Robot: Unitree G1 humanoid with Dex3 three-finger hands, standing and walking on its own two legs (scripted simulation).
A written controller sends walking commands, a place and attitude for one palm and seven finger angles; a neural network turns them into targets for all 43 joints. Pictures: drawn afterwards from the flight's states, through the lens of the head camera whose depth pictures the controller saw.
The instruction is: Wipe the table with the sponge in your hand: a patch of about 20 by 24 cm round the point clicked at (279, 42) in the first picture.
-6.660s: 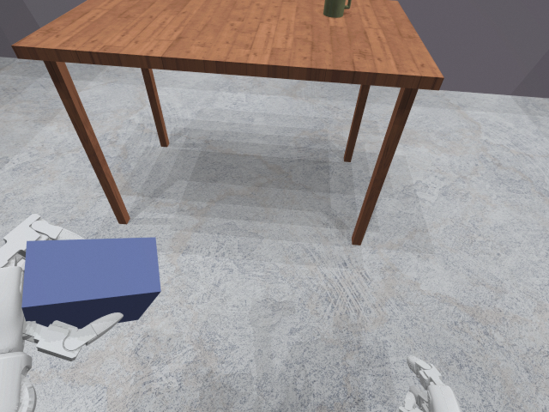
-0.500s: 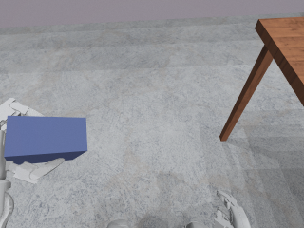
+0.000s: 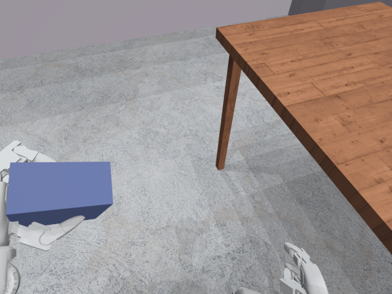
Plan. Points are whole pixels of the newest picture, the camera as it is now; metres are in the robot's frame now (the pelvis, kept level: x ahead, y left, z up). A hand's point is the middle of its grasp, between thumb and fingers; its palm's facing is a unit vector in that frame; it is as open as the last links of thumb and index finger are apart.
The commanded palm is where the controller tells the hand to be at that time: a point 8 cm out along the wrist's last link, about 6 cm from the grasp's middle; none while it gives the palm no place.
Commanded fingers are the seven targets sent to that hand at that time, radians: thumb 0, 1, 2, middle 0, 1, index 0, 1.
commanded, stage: turn to face it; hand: left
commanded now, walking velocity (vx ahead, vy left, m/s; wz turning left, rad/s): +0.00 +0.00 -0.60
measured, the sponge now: (75, 195) +0.22 +0.22 +0.15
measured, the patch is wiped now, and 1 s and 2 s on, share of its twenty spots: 0.00 0.00 0.00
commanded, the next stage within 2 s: none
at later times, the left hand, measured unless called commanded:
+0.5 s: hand (135, 198) +0.22 +0.12 +0.17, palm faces +0.13 -0.88 -0.46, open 10.5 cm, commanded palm +0.18 +0.17 +0.18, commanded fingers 0.00 0.10 1.30 -1.20 -1.60 -1.20 -1.60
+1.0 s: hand (255, 239) +0.18 -0.04 +0.18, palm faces -0.23 -0.79 -0.56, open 10.5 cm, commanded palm +0.16 +0.04 +0.18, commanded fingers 0.00 0.10 1.30 -1.20 -1.60 -1.20 -1.60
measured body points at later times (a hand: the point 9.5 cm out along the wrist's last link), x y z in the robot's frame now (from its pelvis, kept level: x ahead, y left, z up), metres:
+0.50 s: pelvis -0.05 -0.05 +0.00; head -0.01 -0.06 +0.44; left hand +0.20 +0.17 +0.19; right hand +0.05 -0.34 -0.09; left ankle -0.03 +0.08 -0.73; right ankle +0.01 -0.14 -0.73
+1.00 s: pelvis -0.13 -0.09 +0.00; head -0.09 -0.15 +0.44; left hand +0.18 +0.00 +0.21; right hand -0.15 -0.39 -0.11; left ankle -0.05 +0.05 -0.67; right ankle -0.11 -0.19 -0.73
